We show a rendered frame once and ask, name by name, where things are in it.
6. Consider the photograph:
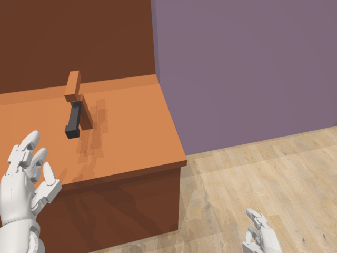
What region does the right robot hand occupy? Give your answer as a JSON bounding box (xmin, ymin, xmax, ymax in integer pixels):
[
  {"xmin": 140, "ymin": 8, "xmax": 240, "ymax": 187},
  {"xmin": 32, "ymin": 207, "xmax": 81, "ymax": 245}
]
[{"xmin": 242, "ymin": 208, "xmax": 283, "ymax": 253}]

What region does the robot left forearm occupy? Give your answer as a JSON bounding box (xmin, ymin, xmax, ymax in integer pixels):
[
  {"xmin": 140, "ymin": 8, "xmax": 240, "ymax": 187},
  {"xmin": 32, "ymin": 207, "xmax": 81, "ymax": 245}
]
[{"xmin": 0, "ymin": 219, "xmax": 45, "ymax": 253}]

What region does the left robot hand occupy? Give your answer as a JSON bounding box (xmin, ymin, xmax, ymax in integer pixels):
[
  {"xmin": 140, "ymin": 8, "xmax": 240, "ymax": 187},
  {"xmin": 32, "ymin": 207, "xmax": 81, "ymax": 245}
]
[{"xmin": 0, "ymin": 130, "xmax": 62, "ymax": 226}]

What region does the counter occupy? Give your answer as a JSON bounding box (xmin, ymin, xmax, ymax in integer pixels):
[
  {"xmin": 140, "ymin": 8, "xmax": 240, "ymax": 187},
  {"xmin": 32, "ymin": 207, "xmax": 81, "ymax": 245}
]
[{"xmin": 0, "ymin": 0, "xmax": 187, "ymax": 253}]

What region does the tap lever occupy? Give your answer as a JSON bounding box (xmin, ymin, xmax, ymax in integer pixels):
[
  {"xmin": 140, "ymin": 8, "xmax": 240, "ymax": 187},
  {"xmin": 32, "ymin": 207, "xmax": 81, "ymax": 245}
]
[{"xmin": 65, "ymin": 101, "xmax": 82, "ymax": 139}]

